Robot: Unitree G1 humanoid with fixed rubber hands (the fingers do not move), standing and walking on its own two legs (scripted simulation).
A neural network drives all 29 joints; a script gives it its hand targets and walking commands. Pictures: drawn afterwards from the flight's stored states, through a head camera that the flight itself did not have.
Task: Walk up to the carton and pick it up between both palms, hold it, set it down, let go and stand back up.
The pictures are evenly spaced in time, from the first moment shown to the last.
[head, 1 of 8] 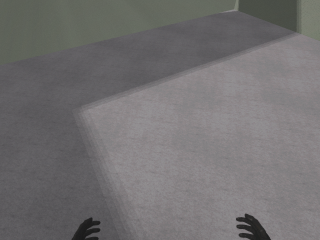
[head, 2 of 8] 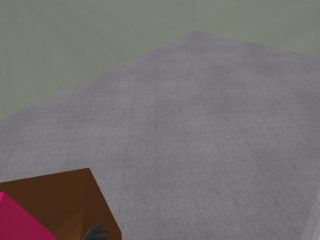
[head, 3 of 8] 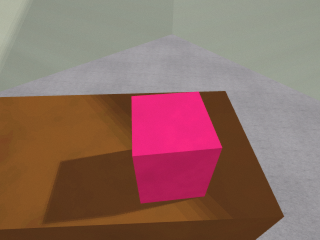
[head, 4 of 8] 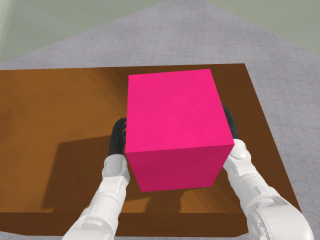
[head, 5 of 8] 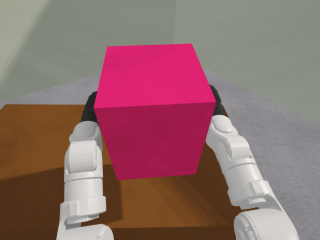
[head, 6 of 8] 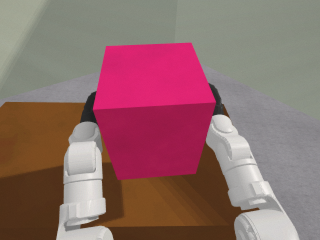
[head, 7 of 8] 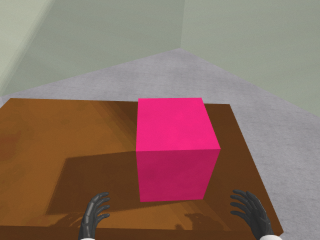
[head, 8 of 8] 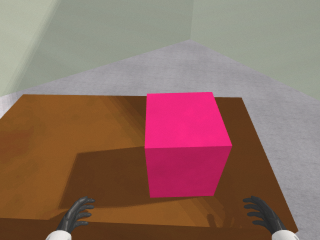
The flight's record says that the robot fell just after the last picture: no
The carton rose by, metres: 0.19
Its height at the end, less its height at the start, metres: +0.00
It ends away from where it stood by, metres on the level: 0.10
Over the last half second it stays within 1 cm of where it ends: yes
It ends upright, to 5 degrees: yes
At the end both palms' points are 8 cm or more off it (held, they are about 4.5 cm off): yes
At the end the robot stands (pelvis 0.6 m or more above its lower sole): yes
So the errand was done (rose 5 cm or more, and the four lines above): yes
